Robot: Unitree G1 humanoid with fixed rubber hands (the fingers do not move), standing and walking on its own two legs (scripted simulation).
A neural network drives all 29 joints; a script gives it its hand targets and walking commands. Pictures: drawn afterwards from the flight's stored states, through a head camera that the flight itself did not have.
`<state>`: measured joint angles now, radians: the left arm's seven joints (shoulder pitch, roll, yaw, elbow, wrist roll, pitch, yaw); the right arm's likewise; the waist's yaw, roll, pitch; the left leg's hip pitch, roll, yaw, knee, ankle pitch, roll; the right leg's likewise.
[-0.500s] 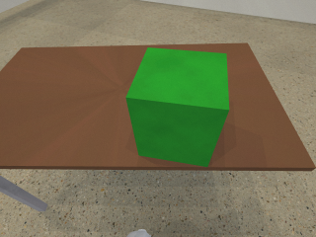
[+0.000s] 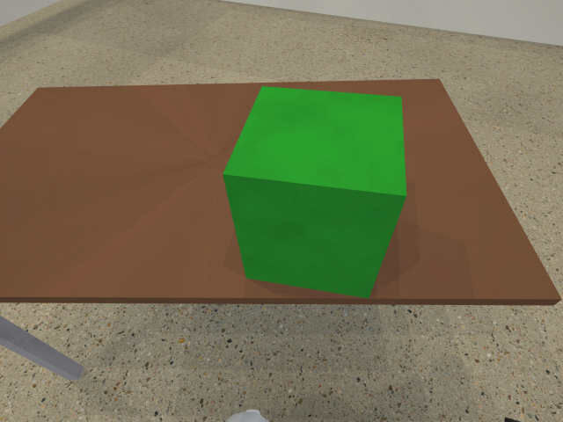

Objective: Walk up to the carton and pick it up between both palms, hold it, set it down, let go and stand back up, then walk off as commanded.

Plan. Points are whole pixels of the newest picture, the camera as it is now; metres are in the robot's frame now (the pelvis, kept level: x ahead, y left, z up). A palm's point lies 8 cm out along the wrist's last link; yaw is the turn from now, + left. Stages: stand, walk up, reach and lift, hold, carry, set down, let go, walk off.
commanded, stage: reach and lift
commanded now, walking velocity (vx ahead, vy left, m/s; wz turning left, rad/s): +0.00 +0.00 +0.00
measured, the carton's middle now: (316, 195) +0.45 -0.02 +0.07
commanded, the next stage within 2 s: none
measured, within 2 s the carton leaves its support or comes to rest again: neither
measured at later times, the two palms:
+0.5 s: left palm (102, 399) +0.17 +0.29 -0.06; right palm out of the picture +0.15 -0.29 -0.04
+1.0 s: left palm (83, 403) +0.16 +0.28 -0.01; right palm (502, 410) +0.16 -0.23 +0.00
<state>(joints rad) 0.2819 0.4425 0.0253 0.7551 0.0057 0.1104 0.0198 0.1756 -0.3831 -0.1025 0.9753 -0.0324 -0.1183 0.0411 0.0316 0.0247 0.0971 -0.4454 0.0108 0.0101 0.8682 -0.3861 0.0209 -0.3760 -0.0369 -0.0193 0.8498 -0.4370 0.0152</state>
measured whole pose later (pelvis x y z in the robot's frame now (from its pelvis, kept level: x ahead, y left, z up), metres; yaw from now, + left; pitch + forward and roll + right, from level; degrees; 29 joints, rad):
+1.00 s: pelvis -0.03 +0.01 +0.04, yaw +0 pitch -4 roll -2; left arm 0.17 0.38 0.03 0.38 -0.09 0.14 -0.02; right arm 0.18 -0.18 -0.08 0.52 -0.03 -0.17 -0.04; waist 0.01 -0.01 0.07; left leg -0.31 0.02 0.01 0.55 -0.18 0.02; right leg -0.22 -0.02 -0.02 0.47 -0.20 0.03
